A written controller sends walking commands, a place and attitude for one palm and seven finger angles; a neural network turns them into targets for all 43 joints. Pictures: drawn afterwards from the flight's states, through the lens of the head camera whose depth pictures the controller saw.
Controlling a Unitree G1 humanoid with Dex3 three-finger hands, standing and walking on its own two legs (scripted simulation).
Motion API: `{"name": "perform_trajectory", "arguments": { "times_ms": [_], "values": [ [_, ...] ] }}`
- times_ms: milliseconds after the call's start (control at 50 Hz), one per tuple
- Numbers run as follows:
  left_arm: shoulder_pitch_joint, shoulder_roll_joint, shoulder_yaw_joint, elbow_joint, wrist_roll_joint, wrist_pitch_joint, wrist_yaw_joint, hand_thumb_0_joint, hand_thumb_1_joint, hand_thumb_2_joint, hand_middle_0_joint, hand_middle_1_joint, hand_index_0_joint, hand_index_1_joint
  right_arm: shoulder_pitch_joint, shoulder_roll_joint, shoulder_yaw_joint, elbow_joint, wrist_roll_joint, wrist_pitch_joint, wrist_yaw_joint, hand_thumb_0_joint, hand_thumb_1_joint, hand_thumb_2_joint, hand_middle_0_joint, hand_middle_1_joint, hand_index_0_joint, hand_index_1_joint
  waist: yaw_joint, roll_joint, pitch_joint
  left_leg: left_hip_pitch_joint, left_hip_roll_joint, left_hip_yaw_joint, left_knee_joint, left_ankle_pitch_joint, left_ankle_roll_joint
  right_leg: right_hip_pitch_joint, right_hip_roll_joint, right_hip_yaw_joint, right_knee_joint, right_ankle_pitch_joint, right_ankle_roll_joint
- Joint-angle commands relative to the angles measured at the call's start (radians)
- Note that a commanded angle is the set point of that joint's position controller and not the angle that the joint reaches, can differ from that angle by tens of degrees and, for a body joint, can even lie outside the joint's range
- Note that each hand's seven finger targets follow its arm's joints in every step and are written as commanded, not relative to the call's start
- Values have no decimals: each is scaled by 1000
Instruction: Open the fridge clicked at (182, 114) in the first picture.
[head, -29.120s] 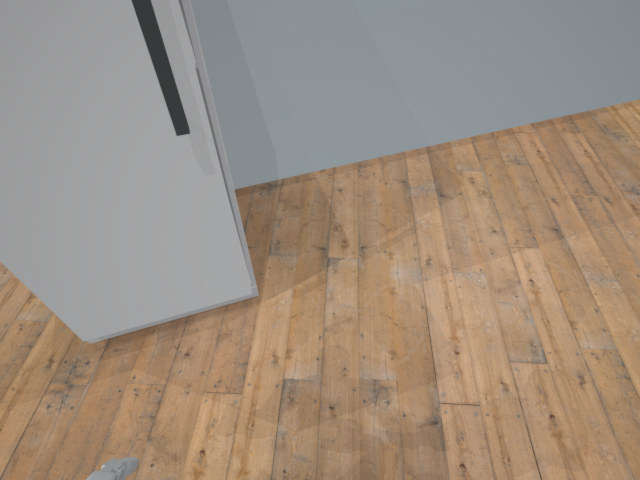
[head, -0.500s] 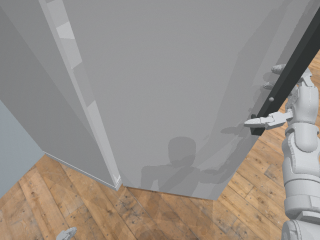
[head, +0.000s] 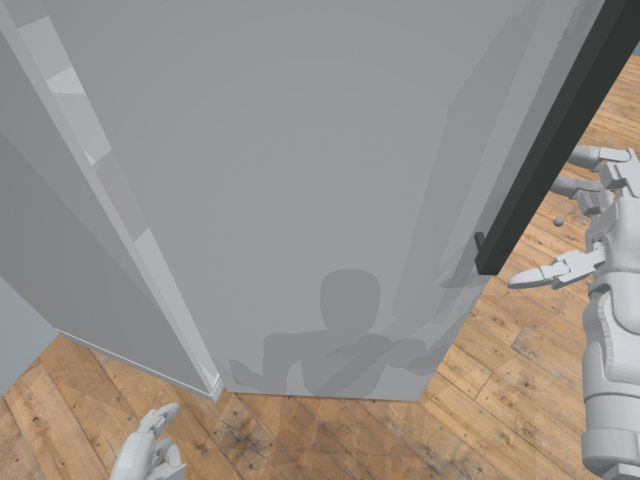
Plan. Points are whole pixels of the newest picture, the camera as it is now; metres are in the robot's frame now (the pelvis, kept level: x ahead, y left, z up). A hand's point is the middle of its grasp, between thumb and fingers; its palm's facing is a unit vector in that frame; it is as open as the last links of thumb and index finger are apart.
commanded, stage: slip the hand off the handle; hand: right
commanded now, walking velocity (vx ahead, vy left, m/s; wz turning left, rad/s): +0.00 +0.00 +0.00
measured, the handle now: (555, 112) +0.42 -0.21 +0.27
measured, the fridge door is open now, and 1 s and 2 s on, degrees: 71 71 71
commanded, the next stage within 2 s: draw the hand back to the body in 0.98 s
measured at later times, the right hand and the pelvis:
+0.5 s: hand (594, 254) +0.32 -0.26 +0.17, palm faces +0.19 +0.97 -0.12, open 14.7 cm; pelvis -0.01 -0.01 +0.00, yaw +0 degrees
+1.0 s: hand (607, 321) +0.24 -0.24 +0.17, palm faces +0.20 +0.97 -0.13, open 14.7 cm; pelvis -0.02 +0.01 +0.00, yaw -1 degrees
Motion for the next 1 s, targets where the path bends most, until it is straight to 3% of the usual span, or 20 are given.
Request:
{"name": "perform_trajectory", "arguments": {
  "times_ms": [0, 40, 140, 180, 220, 260, 300, 340, 360, 460, 480, 540, 560, 600, 660, 740, 820, 860, 940, 980],
  "values": [
    [-8, 139, 57, -120, -7, -42, 19, 0, 900, 900, -200, -300, -200, -300, -355, -196, -33, -246, 26, -64, 39, 0, 550, -200, 250, 1150, 250, 1150, 16, -66, -288, 32, -32, 20, -60, 390, 26, 238, 26, 8, -47, 368, -31],
    [-4, 144, 57, -117, -6, -41, 22, 0, 900, 900, -200, -300, -200, -300, -342, -228, -62, -243, 33, -55, 53, 0, 550, -200, 250, 1150, 250, 1150, 13, -76, -287, 28, -33, 23, -61, 379, 29, 238, 25, 15, -48, 368, -27],
    [-9, 146, 52, -128, -7, -39, 25, 0, 900, 900, -200, -300, -200, -300, -323, -232, -74, -260, 52, -43, 71, 0, 550, -200, 250, 1150, 250, 1150, 7, -68, -287, 24, -36, 28, -57, 362, 29, 234, 25, 24, -51, 362, -25],
    [-6, 151, 53, -125, -6, -37, 28, 0, 900, 900, -200, -300, -200, -300, -316, -283, -123, -249, 54, -46, 73, 0, 550, -200, 250, 1150, 250, 1150, 5, -48, -283, 31, -37, 26, -55, 364, 29, 215, 26, 23, -49, 355, -27],
    [-9, 146, 51, -131, -5, -38, 27, 0, 900, 900, -200, -300, -200, -300, -313, -273, -116, -265, 55, -51, 79, 0, 550, -200, 250, 1150, 250, 1150, -1, -88, -290, 29, -37, 28, -49, 348, 32, 219, 26, 26, -51, 351, -22],
    [-5, 153, 51, -130, -6, -35, 31, 0, 900, 900, -200, -300, -200, -300, -289, -312, -155, -229, 66, -49, 85, 0, 550, -200, 250, 1150, 250, 1150, -2, -55, -269, 31, -39, 24, -57, 336, 30, 192, 28, 22, -49, 321, -28],
    [-18, 145, 47, -147, -9, -39, 26, 0, 900, 900, -200, -300, -200, -300, -250, -247, -108, -244, 76, -47, 102, 0, 550, -200, 250, 1150, 250, 1150, -5, -61, -255, 26, -38, 29, -57, 312, 29, 186, 29, 23, -59, 291, -26],
    [-28, 146, 47, -157, -12, -44, 26, 0, 900, 900, -200, -300, -200, -300, -226, -230, -89, -279, 86, -46, 112, 0, 550, -200, 250, 1150, 250, 1150, -7, -84, -254, 10, -38, 28, -61, 277, 30, 193, 28, 25, -61, 260, -25],
    [-23, 146, 49, -157, -12, -47, 27, 0, 900, 900, -200, -300, -200, -300, -216, -234, -97, -288, 92, -49, 112, 0, 550, -200, 250, 1150, 250, 1150, -5, -50, -253, 24, -41, 31, -63, 276, 30, 183, 29, 26, -59, 257, -28],
    [-49, 149, 42, -166, -13, -59, 31, 0, 900, 900, -200, -300, -200, -300, -172, -259, -120, -349, 93, -46, 92, 0, 550, -200, 250, 1150, 250, 1150, -14, -51, -209, 5, -41, 28, -76, 182, 29, 158, 29, 31, -78, 163, -29],
    [-62, 143, 38, -169, -13, -64, 31, 0, 900, 900, -200, -300, -200, -300, -189, -236, -100, -377, 92, -48, 88, 0, 550, -200, 250, 1150, 250, 1150, -11, -82, -206, -3, -38, 28, -77, 170, 30, 164, 31, 34, -83, 151, -27],
    [-69, 142, 36, -166, -9, -75, 35, 0, 900, 900, -200, -300, -200, -300, -164, -245, -112, -405, 90, -50, 75, 0, 550, -200, 250, 1150, 250, 1150, -14, -79, -208, 1, -37, 25, -83, 137, 29, 165, 33, 36, -89, 119, -27],
    [-68, 144, 35, -164, -8, -76, 37, 0, 900, 900, -200, -300, -200, -300, -130, -252, -121, -397, 94, -49, 73, 0, 550, -200, 250, 1150, 250, 1150, -17, -50, -195, 9, -38, 23, -89, 133, 28, 150, 32, 33, -85, 113, -31],
    [-86, 140, 32, -163, -12, -81, 40, 0, 900, 900, -200, -300, -200, -300, -135, -238, -106, -413, 94, -50, 77, 0, 550, -200, 250, 1150, 250, 1150, -11, -72, -180, -6, -36, 21, -95, 103, 27, 151, 33, 34, -93, 82, -28],
    [-88, 142, 29, -163, -11, -88, 43, 0, 900, 900, -200, -300, -200, -300, -67, -248, -122, -409, 106, -41, 85, 0, 550, -200, 250, 1150, 250, 1150, -19, -54, -177, 12, -34, 16, -103, 110, 25, 143, 35, 27, -86, 84, -31],
    [-102, 133, 25, -173, -12, -105, 42, 0, 900, 900, -200, -300, -200, -300, -14, -214, -101, -481, 118, -35, 100, 0, 550, -200, 250, 1150, 250, 1150, -28, -92, -189, 21, -33, 20, -96, 140, 28, 166, 36, 31, -90, 107, -27],
    [-111, 127, 22, -183, -10, -121, 37, 0, 900, 900, -200, -300, -200, -300, 70, -163, -66, -551, 128, -25, 99, 0, 550, -200, 250, 1150, 250, 1150, -32, -68, -168, 27, -32, 26, -96, 156, 24, 167, 38, 30, -91, 116, -28],
    [-110, 134, 21, -174, -10, -122, 42, 0, 900, 900, -200, -300, -200, -300, 98, -197, -97, -545, 131, -13, 94, 0, 550, -200, 250, 1150, 250, 1150, -32, -21, -135, 25, -31, 21, -110, 134, 19, 147, 37, 29, -91, 93, -30],
    [-127, 122, 15, -185, -7, -132, 42, 0, 900, 900, -200, -300, -200, -300, 149, -170, -89, -628, 139, -7, 92, 0, 550, -200, 250, 1150, 250, 1150, -38, -41, -143, 39, -24, 16, -112, 147, 18, 159, 44, 25, -94, 105, -29],
    [-129, 122, 15, -182, -5, -136, 41, 0, 900, 900, -200, -300, -200, -300, 184, -187, -112, -659, 140, -14, 90, 0, 550, -200, 250, 1150, 250, 1150, -45, -59, -149, 56, -22, 13, -108, 181, 19, 160, 45, 21, -87, 132, -30]
  ]
}}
